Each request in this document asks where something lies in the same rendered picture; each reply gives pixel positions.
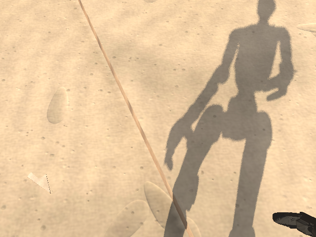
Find robot right hand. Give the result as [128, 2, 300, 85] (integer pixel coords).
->
[273, 211, 316, 237]

